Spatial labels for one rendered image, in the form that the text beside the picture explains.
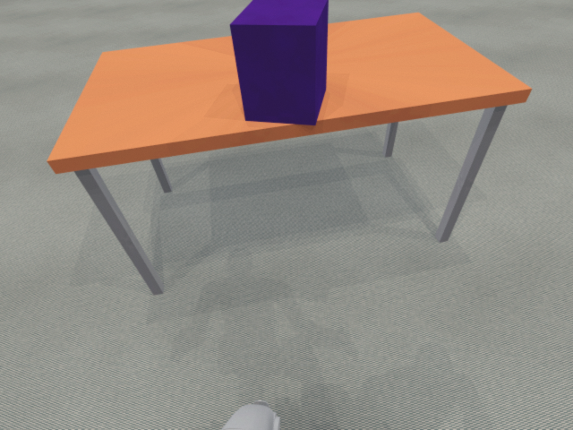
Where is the left robot thigh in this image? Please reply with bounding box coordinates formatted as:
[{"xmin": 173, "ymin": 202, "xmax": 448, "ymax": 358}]
[{"xmin": 221, "ymin": 404, "xmax": 280, "ymax": 430}]

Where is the robot left shin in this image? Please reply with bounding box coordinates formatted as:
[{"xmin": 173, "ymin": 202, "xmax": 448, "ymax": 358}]
[{"xmin": 253, "ymin": 400, "xmax": 269, "ymax": 408}]

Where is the carton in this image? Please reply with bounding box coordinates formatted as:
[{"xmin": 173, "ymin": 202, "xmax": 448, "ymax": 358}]
[{"xmin": 230, "ymin": 0, "xmax": 329, "ymax": 125}]

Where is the table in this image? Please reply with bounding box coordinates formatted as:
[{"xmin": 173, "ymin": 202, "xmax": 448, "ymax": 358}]
[{"xmin": 47, "ymin": 13, "xmax": 532, "ymax": 296}]

